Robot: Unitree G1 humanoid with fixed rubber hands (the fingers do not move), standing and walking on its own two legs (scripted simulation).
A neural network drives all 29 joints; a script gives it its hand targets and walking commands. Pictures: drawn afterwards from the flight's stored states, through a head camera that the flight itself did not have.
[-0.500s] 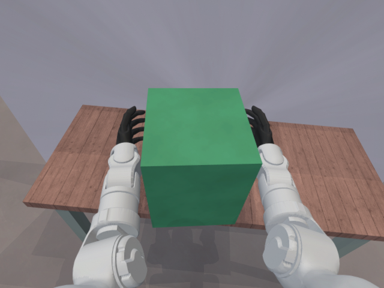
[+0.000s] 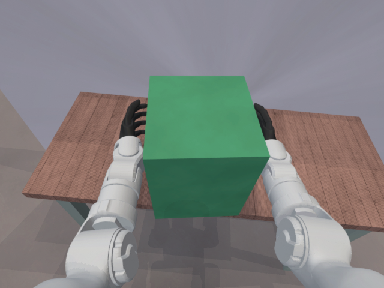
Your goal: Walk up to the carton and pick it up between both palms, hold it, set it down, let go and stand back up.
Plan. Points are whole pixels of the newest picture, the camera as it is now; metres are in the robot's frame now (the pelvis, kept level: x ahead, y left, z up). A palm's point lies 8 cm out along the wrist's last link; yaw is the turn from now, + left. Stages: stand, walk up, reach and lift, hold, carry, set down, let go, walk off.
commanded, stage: set down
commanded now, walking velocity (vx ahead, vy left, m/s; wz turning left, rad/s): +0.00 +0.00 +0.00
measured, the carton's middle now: (197, 150) +0.39 +0.02 +0.05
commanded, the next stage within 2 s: none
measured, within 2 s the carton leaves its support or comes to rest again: neither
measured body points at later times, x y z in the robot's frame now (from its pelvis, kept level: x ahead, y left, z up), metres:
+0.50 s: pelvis -0.01 -0.02 -0.01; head +0.03 -0.01 +0.44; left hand +0.41 +0.20 +0.07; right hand +0.46 -0.20 +0.10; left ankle -0.01 +0.12 -0.75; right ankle +0.00 -0.10 -0.75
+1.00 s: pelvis -0.02 -0.02 -0.01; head +0.00 -0.01 +0.44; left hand +0.42 +0.21 +0.18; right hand +0.47 -0.19 +0.19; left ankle -0.01 +0.12 -0.75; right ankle +0.00 -0.10 -0.75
